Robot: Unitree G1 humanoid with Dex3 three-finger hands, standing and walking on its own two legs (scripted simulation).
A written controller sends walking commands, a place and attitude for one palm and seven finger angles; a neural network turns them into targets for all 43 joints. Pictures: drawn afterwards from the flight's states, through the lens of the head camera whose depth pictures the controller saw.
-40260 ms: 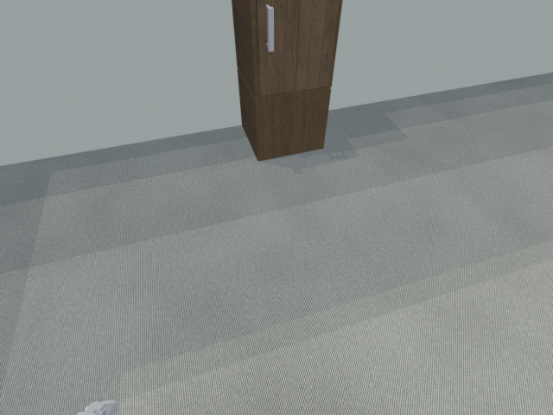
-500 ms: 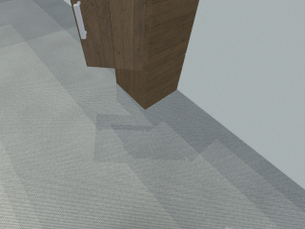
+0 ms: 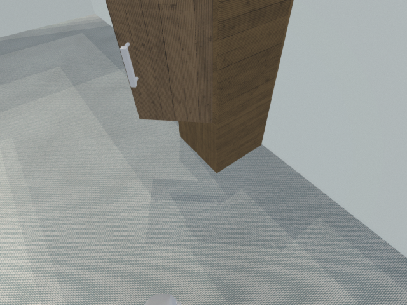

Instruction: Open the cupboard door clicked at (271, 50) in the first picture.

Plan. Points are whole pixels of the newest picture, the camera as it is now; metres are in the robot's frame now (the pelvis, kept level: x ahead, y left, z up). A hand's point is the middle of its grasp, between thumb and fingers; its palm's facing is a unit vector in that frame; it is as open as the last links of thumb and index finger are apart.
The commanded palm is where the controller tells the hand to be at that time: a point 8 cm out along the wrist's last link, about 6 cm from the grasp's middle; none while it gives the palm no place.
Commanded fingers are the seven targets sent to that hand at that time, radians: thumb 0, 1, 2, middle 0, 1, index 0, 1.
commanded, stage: take the last steps up to it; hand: left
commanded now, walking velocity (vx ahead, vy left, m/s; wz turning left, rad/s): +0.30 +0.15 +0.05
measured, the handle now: (130, 65) +0.98 +0.35 -0.04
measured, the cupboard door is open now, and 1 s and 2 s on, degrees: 47 47 47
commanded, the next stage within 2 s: come to a stop and stand still in 0.88 s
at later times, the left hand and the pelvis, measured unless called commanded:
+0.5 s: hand (89, 281) +0.21 +0.30 -0.18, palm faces +0.06 -0.98 -0.19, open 7.3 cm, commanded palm none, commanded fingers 0.00 0.90 0.90 -0.20 -0.30 -0.20 -0.30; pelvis +0.17 +0.11 +0.00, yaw -1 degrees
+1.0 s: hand (120, 207) +0.40 +0.27 -0.17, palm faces +0.01 -0.98 -0.21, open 7.1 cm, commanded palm none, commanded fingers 0.00 0.90 0.90 -0.20 -0.30 -0.20 -0.30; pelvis +0.33 +0.09 +0.00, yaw -2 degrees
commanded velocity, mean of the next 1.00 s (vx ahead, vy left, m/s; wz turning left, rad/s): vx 0.23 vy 0.06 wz -0.05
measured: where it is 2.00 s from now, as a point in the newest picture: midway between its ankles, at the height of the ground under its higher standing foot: (195, 285)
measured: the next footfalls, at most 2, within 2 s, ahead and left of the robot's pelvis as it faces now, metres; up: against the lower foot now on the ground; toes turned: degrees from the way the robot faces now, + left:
left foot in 0.24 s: +0.20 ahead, +0.19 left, +0.00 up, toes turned +9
right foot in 0.78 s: +0.37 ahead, -0.01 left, +0.00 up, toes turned -9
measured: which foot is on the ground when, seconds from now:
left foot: up 0.00-0.22, down 0.24-0.78, up 0.80-1.00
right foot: down 0.00-0.24, up 0.26-0.76, down 0.78-1.00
